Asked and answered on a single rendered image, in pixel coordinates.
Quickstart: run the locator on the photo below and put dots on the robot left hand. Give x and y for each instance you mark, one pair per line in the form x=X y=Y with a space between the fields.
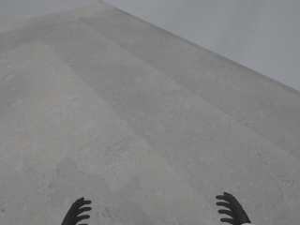
x=72 y=217

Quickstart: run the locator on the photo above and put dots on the robot right hand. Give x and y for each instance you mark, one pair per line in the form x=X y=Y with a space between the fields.
x=238 y=214

